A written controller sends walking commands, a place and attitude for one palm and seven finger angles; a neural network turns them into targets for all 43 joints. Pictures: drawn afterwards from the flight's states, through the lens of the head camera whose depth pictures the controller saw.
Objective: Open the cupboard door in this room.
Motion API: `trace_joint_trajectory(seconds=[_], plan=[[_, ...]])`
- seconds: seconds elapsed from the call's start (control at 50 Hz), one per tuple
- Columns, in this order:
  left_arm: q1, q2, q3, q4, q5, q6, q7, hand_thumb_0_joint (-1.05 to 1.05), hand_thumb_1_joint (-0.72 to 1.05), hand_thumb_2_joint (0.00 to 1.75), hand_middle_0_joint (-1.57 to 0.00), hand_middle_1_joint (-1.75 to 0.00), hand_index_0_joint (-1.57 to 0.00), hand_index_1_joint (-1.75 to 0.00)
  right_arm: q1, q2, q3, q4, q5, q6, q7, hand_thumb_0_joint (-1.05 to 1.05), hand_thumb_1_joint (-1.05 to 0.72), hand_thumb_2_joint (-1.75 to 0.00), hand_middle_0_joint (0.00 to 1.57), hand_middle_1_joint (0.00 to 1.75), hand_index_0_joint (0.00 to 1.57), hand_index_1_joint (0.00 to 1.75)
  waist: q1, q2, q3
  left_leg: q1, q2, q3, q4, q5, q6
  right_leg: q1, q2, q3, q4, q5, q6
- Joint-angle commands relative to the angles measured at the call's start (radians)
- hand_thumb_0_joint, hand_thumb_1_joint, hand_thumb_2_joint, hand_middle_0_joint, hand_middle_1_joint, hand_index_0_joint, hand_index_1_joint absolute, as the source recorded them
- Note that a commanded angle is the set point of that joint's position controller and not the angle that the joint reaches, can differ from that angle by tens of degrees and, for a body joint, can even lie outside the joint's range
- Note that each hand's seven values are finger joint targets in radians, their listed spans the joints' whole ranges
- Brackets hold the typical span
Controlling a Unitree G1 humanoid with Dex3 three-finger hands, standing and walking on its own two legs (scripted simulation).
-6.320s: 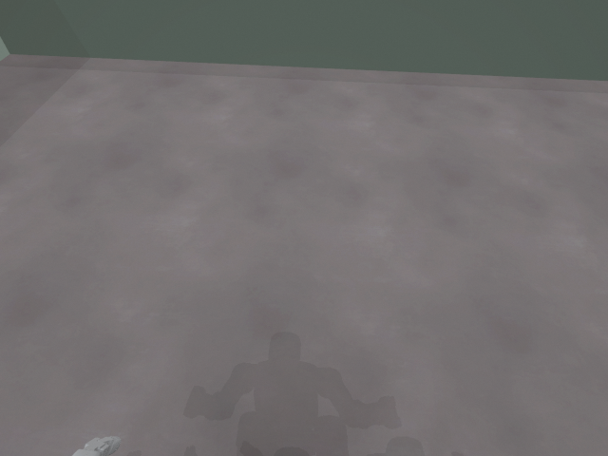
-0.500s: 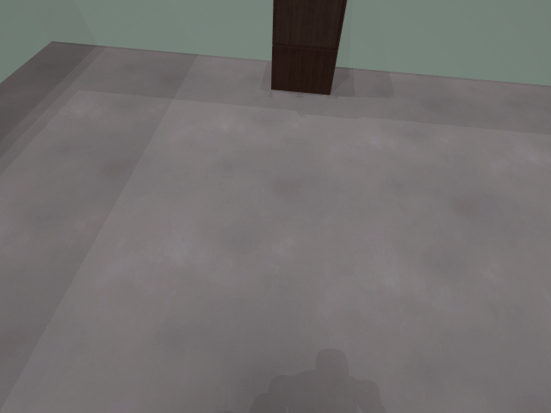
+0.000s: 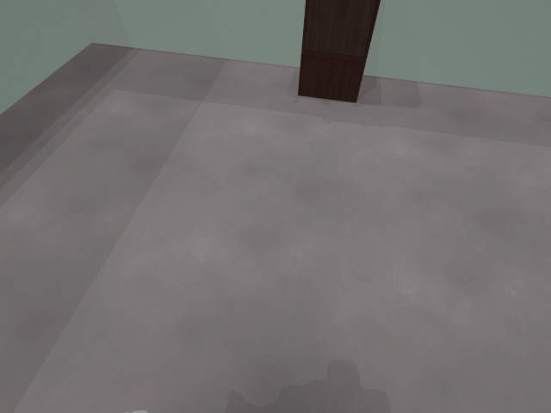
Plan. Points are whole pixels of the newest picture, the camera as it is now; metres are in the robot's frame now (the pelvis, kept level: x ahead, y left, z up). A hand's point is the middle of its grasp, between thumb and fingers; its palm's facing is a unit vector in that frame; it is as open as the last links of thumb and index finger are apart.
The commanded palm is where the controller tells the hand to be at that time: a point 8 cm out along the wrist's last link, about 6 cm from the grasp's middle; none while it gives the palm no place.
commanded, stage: turn or walk to find it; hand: left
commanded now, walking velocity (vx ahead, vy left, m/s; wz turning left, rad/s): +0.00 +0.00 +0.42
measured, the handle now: out of the picture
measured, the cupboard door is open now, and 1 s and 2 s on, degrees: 0 0 0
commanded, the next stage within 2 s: none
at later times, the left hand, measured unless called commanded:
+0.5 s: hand out of the picture -0.06 +0.20 -0.20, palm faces +0.24 -0.94 -0.22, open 7.4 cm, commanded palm none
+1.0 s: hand out of the picture -0.02 +0.18 -0.15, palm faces +0.40 -0.88 -0.28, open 7.4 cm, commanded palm none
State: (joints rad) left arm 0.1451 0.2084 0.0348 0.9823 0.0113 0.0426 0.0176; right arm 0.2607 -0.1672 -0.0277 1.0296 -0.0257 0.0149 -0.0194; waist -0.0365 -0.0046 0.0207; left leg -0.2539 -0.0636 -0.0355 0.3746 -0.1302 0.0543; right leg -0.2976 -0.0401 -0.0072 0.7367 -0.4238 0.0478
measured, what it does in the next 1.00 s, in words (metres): steps on the spot, turning left: right foot, then left foot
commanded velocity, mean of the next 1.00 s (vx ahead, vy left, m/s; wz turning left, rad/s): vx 0.00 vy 0.00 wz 0.42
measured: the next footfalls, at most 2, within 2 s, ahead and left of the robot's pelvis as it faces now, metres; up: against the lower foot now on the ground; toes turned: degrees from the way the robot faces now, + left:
right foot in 0.08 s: +0.01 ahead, -0.13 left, +0.00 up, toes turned -1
left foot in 0.46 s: +0.00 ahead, +0.12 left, +0.00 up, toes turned +15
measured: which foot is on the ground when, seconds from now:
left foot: down 0.00-0.08, up 0.10-0.44, down 0.46-0.84, up 0.86-1.00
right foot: up 0.00-0.06, down 0.08-0.46, up 0.48-0.82, down 0.84-1.00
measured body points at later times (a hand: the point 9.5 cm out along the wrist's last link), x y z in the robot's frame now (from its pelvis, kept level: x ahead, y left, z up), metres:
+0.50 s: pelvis -0.02 +0.00 -0.02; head +0.01 +0.03 +0.43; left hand -0.07 +0.25 -0.18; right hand +0.12 -0.24 -0.15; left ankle -0.04 +0.11 -0.75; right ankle -0.03 -0.13 -0.73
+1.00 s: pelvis -0.03 -0.04 -0.01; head +0.00 -0.06 +0.44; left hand -0.05 +0.22 -0.13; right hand +0.11 -0.25 -0.17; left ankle -0.10 +0.09 -0.67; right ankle +0.00 -0.13 -0.74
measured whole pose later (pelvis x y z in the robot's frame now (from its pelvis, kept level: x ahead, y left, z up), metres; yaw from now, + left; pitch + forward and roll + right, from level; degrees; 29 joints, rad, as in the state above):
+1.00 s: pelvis -0.03 -0.04 -0.01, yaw +24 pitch -1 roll +1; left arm 0.20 0.17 0.03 0.90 0.02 0.01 0.01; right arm 0.21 -0.25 -0.08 0.97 -0.03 0.08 0.02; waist -0.02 0.05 0.05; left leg -0.49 -0.02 -0.03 1.11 -0.39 -0.04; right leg -0.22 -0.07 -0.13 0.54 -0.31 -0.02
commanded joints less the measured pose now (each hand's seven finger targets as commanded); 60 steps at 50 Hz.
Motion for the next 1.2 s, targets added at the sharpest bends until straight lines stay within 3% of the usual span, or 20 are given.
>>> trace_joint_trajectory(seconds=[0.0,0.02,0.06,0.08,0.16,0.2,0.34,0.4,0.42,0.44,0.46,0.56,0.66,0.78,0.8,0.82,0.84,0.94,1.12,1.18], plan=[[0.145,0.058,0.001,0.015,-0.001,-0.026,0.016,0.0,0.9,0.9,-0.2,-0.3,-0.2,-0.3,0.001,-0.166,-0.042,-0.026,0.012,-0.014,-0.002,0.0,-0.9,-0.9,0.2,0.3,0.2,0.3,0.057,0.119,-0.025,-0.032,0.212,-0.231,-0.09,-0.091,0.05,0.167,0.0,-0.022,-0.324,0.17,-0.007],[0.156,0.086,0.004,0.023,0.002,-0.036,0.021,0.0,0.9,0.9,-0.2,-0.3,-0.2,-0.3,0.014,-0.136,-0.038,-0.024,0.018,-0.013,0.002,0.0,-0.9,-0.9,0.2,0.3,0.2,0.3,0.052,0.048,-0.015,-0.106,0.165,-0.191,-0.026,-0.101,0.009,0.241,-0.049,0.035,-0.404,0.208,-0.019],[0.117,0.185,0.021,-0.005,0.009,-0.046,0.026,0.0,0.9,0.9,-0.2,-0.3,-0.2,-0.3,0.003,-0.085,-0.027,-0.057,0.022,-0.006,0.013,0.0,-0.9,-0.9,0.2,0.3,0.2,0.3,0.032,-0.165,0.027,-0.168,0.042,-0.032,0.151,-0.213,-0.063,0.138,-0.305,0.261,-0.506,0.121,-0.13],[0.104,0.196,0.032,-0.02,0.006,-0.049,0.025,0.0,0.9,0.9,-0.2,-0.3,-0.2,-0.3,-0.032,-0.106,-0.036,-0.069,0.01,0.009,0.011,0.0,-0.9,-0.9,0.2,0.3,0.2,0.3,0.055,-0.268,0.041,-0.178,0.037,-0.014,0.277,-0.291,-0.069,0.082,-0.339,0.305,-0.535,0.14,-0.186],[0.095,0.123,0.025,-0.019,0.008,-0.055,0.026,0.0,0.9,0.9,-0.2,-0.3,-0.2,-0.3,-0.033,-0.11,-0.052,-0.047,0.015,0.021,0.016,0.0,-0.9,-0.9,0.2,0.3,0.2,0.3,0.025,-0.106,0.052,-0.224,0.069,0.016,0.616,-0.309,-0.083,0.115,-0.286,0.121,-0.416,0.614,-0.204],[0.124,0.129,0.028,-0.019,0.014,-0.059,0.025,0.0,0.9,0.9,-0.2,-0.3,-0.2,-0.3,-0.045,-0.099,-0.05,-0.052,0.017,0.024,0.018,0.0,-0.9,-0.9,0.2,0.3,0.2,0.3,0.036,-0.133,0.027,-0.231,0.075,0.034,0.619,-0.317,-0.098,0.175,-0.273,0.059,-0.38,0.736,-0.193],[0.197,0.187,0.05,0.001,0.024,-0.047,0.024,0.0,0.9,0.9,-0.2,-0.3,-0.2,-0.3,-0.143,-0.095,-0.039,-0.093,0.022,0.02,0.022,0.0,-0.9,-0.9,0.2,0.3,0.2,0.3,0.077,-0.192,-0.014,-0.13,0.071,0.098,0.349,-0.311,-0.097,0.222,-0.289,0.03,-0.295,0.791,-0.182],[0.164,0.192,0.054,-0.008,0.012,-0.039,0.02,0.0,0.9,0.9,-0.2,-0.3,-0.2,-0.3,-0.078,-0.126,-0.042,-0.082,0.017,0.007,0.023,0.0,-0.9,-0.9,0.2,0.3,0.2,0.3,0.03,-0.146,-0.06,0.062,0.077,0.118,0.065,-0.081,-0.083,0.153,-0.253,-0.043,-0.182,0.668,-0.101],[0.173,0.168,0.05,-0.025,0.003,-0.033,0.015,0.0,0.9,0.9,-0.2,-0.3,-0.2,-0.3,-0.049,-0.191,-0.053,-0.082,0.011,-0.004,0.022,0.0,-0.9,-0.9,0.2,0.3,0.2,0.3,0.016,0.002,-0.107,0.22,0.182,0.003,0.01,0.138,-0.043,0.025,-0.196,-0.107,-0.054,0.49,-0.043],[0.185,0.11,0.038,-0.058,0.0,-0.03,0.009,0.0,0.9,0.9,-0.2,-0.3,-0.2,-0.3,-0.01,-0.282,-0.074,-0.083,0.006,-0.007,0.021,0.0,-0.9,-0.9,0.2,0.3,0.2,0.3,0.006,0.259,-0.128,0.339,0.415,-0.276,0.022,0.506,0.082,-0.198,-0.086,-0.151,0.122,-0.037,0.02],[0.117,0.101,0.024,-0.075,0.008,-0.02,0.017,0.0,0.9,0.9,-0.2,-0.3,-0.2,-0.3,0.034,-0.303,-0.079,-0.068,0.011,-0.001,0.014,0.0,-0.9,-0.9,0.2,0.3,0.2,0.3,-0.026,0.264,-0.117,0.25,0.467,-0.292,-0.011,0.517,0.151,-0.189,-0.067,-0.08,0.271,-0.234,0.018],[0.093,0.105,0.037,-0.053,0.005,-0.013,-0.003,0.0,0.9,0.9,-0.2,-0.3,-0.2,-0.3,-0.115,-0.234,-0.057,-0.114,0.005,-0.006,0.0,0.0,-0.9,-0.9,0.2,0.3,0.2,0.3,0.031,0.16,-0.032,0.097,0.316,-0.162,-0.04,0.259,0.114,-0.179,-0.065,-0.023,0.309,-0.046,0.019],[0.053,0.095,0.036,-0.094,0.004,-0.012,-0.003,0.0,0.9,0.9,-0.2,-0.3,-0.2,-0.3,-0.083,-0.248,-0.068,-0.129,0.001,0.0,0.007,0.0,-0.9,-0.9,0.2,0.3,0.2,0.3,0.01,0.148,-0.036,0.093,0.3,-0.221,-0.051,0.187,0.123,-0.145,-0.029,-0.028,0.162,-0.034,0.021],[0.144,0.103,0.039,-0.102,-0.001,-0.031,0.003,0.0,0.9,0.9,-0.2,-0.3,-0.2,-0.3,-0.117,-0.243,-0.079,-0.162,0.002,0.011,0.017,0.0,-0.9,-0.9,0.2,0.3,0.2,0.3,0.061,0.139,-0.072,-0.033,0.231,-0.235,0.054,0.157,0.067,0.114,0.007,-0.054,-0.237,0.149,0.013],[0.167,0.138,0.046,-0.101,0.003,-0.041,0.007,0.0,0.9,0.9,-0.2,-0.3,-0.2,-0.3,-0.11,-0.213,-0.077,-0.167,0.01,0.009,0.021,0.0,-0.9,-0.9,0.2,0.3,0.2,0.3,0.074,0.055,-0.083,-0.12,0.18,-0.202,0.13,0.059,0.02,0.228,-0.046,-0.007,-0.363,0.217,0.001],[0.183,0.223,0.063,-0.105,0.019,-0.052,0.015,0.0,0.9,0.9,-0.2,-0.3,-0.2,-0.3,-0.092,-0.148,-0.066,-0.186,0.018,0.008,0.027,0.0,-0.9,-0.9,0.2,0.3,0.2,0.3,0.078,-0.194,-0.087,-0.292,0.051,-0.06,0.325,-0.188,-0.053,0.318,-0.278,0.24,-0.448,0.231,-0.074],[0.162,0.271,0.064,-0.128,0.017,-0.048,0.014,0.0,0.9,0.9,-0.2,-0.3,-0.2,-0.3,-0.118,-0.15,-0.069,-0.209,0.01,0.013,0.027,0.0,-0.9,-0.9,0.2,0.3,0.2,0.3,0.089,-0.279,-0.051,-0.322,0.008,-0.014,0.532,-0.436,-0.077,0.206,-0.437,0.338,-0.478,0.299,-0.18],[0.027,0.155,0.038,-0.156,0.011,-0.058,0.015,0.0,0.9,0.9,-0.2,-0.3,-0.2,-0.3,-0.061,-0.155,-0.073,-0.133,0.003,0.041,0.041,0.0,-0.9,-0.9,0.2,0.3,0.2,0.3,0.018,-0.153,0.024,-0.297,0.082,-0.009,0.836,-0.249,-0.106,0.085,-0.274,0.055,-0.424,0.411,-0.158],[0.153,0.221,0.059,-0.081,0.021,-0.047,0.015,0.0,0.9,0.9,-0.2,-0.3,-0.2,-0.3,-0.154,-0.121,-0.045,-0.14,0.017,0.029,0.037,0.0,-0.9,-0.9,0.2,0.3,0.2,0.3,0.09,-0.189,-0.025,-0.174,0.091,0.098,0.442,-0.342,-0.113,0.214,-0.32,-0.011,-0.343,0.628,-0.19],[0.134,0.226,0.063,-0.07,0.017,-0.04,0.013,0.0,0.9,0.9,-0.2,-0.3,-0.2,-0.3,-0.101,-0.128,-0.042,-0.128,0.018,0.019,0.032,0.0,-0.9,-0.9,0.2,0.3,0.2,0.3,0.061,-0.188,-0.054,-0.057,0.082,0.133,0.245,-0.246,-0.1,0.19,-0.313,-0.052,-0.273,0.613,-0.15]])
